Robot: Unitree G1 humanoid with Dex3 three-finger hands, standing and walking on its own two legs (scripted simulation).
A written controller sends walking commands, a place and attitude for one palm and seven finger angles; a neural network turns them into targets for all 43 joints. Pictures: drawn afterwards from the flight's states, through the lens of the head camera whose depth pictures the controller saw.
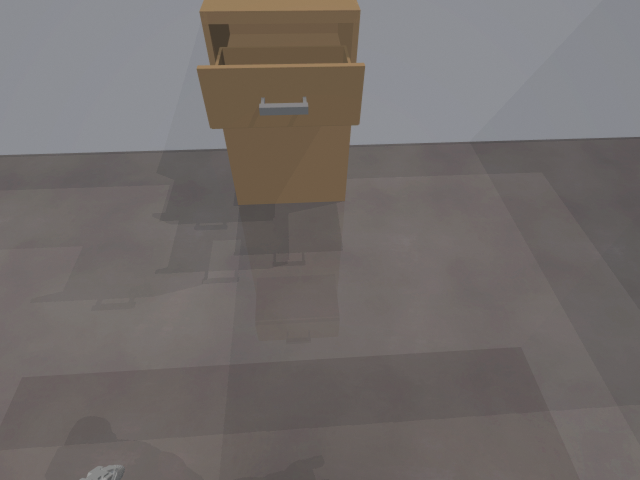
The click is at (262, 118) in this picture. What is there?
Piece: drawer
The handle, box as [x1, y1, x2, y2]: [259, 97, 307, 115]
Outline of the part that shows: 259,104 260,115 307,113 307,103 305,97 303,97 302,103 265,103 264,97 261,98 261,103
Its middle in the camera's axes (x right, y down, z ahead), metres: -0.11 -0.37 +1.08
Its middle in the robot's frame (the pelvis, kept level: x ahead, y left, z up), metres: +1.05 +0.16 -0.08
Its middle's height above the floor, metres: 0.69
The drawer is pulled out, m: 0.30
